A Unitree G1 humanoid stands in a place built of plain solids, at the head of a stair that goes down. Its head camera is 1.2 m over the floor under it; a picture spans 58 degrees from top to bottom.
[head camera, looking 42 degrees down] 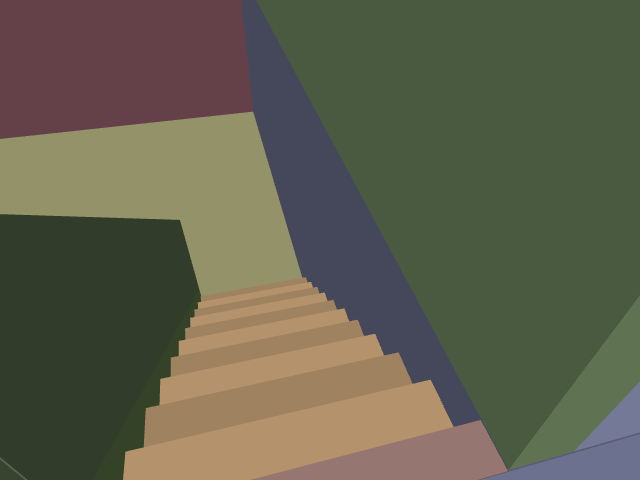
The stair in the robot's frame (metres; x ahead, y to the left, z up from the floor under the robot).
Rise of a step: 0.20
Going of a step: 0.25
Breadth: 1.04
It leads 14 degrees to the left of straight ahead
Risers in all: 11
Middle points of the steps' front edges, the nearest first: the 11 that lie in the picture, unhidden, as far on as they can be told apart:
0.45 0.05 0.00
0.69 0.11 -0.20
0.93 0.17 -0.40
1.17 0.23 -0.60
1.42 0.29 -0.80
1.66 0.35 -1.00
1.90 0.41 -1.20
2.14 0.47 -1.40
2.38 0.53 -1.60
2.63 0.59 -1.80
2.87 0.65 -2.00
